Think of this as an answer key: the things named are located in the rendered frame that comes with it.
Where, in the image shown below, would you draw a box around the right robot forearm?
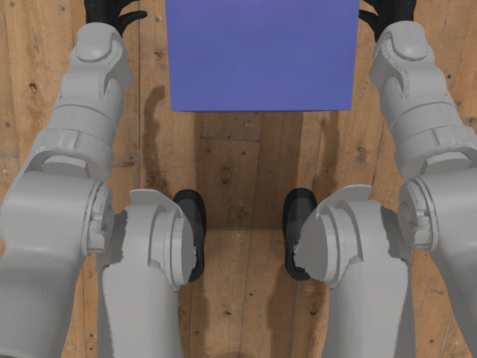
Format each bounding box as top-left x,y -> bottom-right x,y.
369,21 -> 477,180

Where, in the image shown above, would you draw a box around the right robot thigh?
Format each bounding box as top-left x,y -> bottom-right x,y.
309,200 -> 416,358

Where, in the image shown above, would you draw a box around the left robot hand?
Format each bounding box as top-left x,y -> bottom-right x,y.
84,0 -> 148,38

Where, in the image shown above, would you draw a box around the right robot hand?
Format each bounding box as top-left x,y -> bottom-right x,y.
358,0 -> 417,43

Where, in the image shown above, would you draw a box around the right robot upper arm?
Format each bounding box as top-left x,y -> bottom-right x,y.
397,167 -> 477,358

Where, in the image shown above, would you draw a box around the carton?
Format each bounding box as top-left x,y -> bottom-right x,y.
165,0 -> 360,113

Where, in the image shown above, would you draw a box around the left robot forearm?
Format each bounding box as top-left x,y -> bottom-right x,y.
0,22 -> 133,247

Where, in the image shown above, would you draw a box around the left robot upper arm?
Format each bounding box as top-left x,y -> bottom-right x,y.
0,170 -> 115,358

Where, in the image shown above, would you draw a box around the robot left shin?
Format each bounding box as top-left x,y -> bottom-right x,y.
96,189 -> 197,276

